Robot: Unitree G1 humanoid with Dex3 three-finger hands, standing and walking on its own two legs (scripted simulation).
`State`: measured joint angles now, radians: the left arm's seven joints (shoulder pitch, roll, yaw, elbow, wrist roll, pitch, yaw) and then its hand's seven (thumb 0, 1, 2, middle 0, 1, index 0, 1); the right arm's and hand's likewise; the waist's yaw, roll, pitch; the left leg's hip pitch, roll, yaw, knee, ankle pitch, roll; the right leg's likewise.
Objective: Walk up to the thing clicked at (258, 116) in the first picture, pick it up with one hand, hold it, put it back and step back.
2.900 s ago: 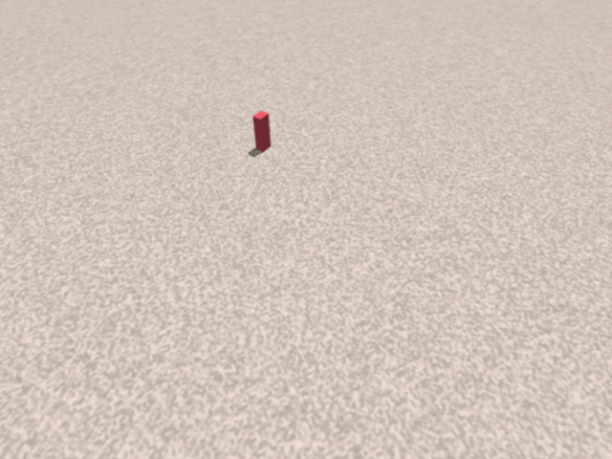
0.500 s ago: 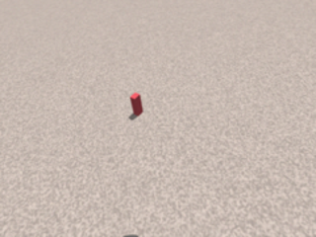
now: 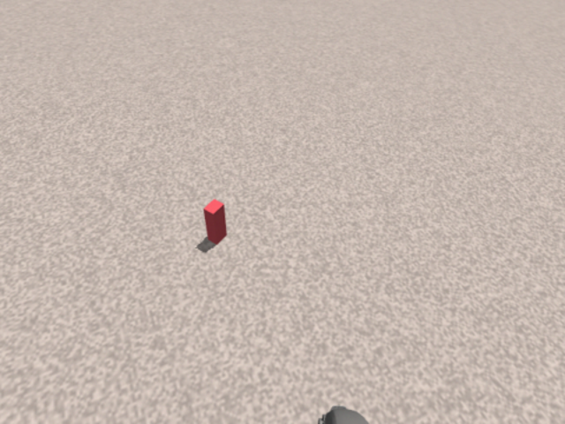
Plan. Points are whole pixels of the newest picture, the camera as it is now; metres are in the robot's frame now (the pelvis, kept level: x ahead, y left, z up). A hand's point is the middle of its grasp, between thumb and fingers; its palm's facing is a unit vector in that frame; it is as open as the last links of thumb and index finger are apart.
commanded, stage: walk up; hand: left
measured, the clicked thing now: (215, 222) +1.01 +0.23 -0.67
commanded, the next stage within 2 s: none
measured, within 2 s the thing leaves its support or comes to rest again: neither
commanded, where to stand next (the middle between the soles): +0.65 +0.01 m, yaw +0 degrees
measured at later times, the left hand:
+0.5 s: hand (139, 345) +0.28 +0.23 -0.12, palm faces -0.02 -0.92 -0.39, open 7.4 cm
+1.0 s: hand (151, 258) +0.47 +0.26 -0.14, palm faces -0.08 -0.92 -0.37, open 7.4 cm
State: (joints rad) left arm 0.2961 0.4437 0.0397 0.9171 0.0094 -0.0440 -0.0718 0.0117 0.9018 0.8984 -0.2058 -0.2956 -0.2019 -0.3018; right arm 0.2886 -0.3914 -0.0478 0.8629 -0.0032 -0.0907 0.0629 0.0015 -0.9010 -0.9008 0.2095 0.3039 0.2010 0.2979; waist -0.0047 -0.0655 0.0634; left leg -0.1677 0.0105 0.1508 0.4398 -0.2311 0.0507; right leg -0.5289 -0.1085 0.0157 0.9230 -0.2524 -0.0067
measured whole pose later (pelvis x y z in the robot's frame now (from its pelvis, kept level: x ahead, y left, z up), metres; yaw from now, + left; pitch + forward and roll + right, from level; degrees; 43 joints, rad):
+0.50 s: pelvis +0.21 -0.04 +0.00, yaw +1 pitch -2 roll +0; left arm 0.27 0.39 0.04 0.85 0.02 -0.08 -0.06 0.01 0.90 0.90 -0.21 -0.30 -0.21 -0.30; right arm 0.29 -0.43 -0.06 0.90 -0.02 -0.04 0.08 0.00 -0.91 -0.90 0.21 0.30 0.20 0.30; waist 0.01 0.05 0.06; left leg -0.49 0.10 0.02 0.80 -0.27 0.01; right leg -0.21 -0.03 -0.10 0.48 -0.24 -0.04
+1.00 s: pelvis +0.39 -0.01 -0.01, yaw +0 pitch -3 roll +1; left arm 0.27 0.42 0.05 0.90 0.02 -0.05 -0.08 0.01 0.90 0.90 -0.21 -0.30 -0.20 -0.30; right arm 0.36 -0.43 -0.05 0.86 -0.01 -0.06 0.06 0.00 -0.90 -0.90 0.21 0.30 0.20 0.30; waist -0.03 -0.01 0.07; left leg -0.16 0.05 0.12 0.56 -0.35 0.00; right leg -0.43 -0.09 -0.04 0.64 -0.22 -0.02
